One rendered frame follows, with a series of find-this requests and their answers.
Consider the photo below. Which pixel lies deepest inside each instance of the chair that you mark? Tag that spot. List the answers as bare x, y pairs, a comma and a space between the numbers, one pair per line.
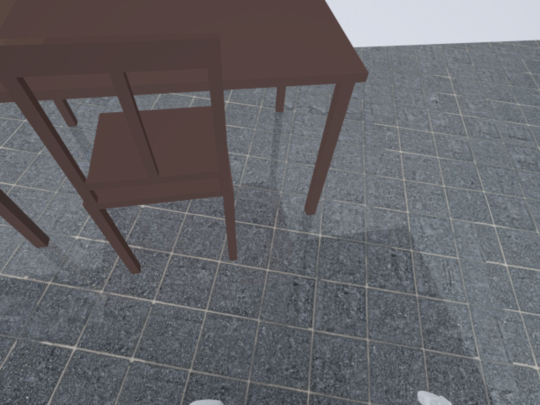
139, 157

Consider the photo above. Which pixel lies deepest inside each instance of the table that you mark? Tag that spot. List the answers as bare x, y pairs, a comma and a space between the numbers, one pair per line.
264, 44

